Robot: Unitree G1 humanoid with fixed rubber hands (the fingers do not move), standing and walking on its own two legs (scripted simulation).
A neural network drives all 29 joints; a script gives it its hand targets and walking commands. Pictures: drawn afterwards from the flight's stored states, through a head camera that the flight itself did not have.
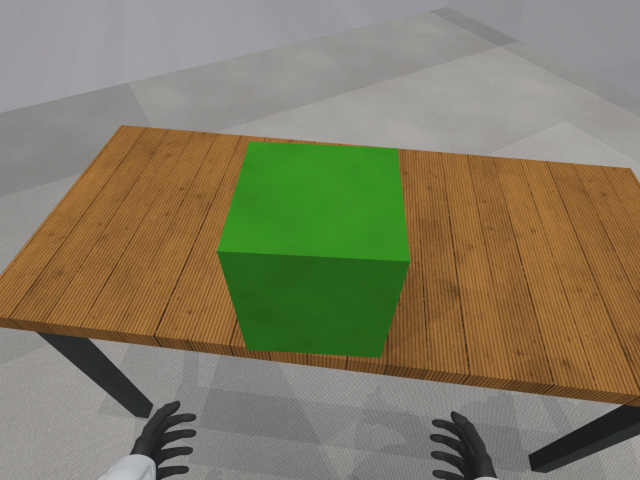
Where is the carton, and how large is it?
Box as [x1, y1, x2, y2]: [217, 142, 409, 357]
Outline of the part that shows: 249,142 217,248 217,253 247,349 379,357 409,263 408,245 396,148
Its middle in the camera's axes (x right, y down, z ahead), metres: -0.01 +0.03 +0.58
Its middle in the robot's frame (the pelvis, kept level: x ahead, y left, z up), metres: +0.42 +0.05 +0.01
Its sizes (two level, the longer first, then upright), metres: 0.210 0.200 0.250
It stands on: a table, 0.67 m high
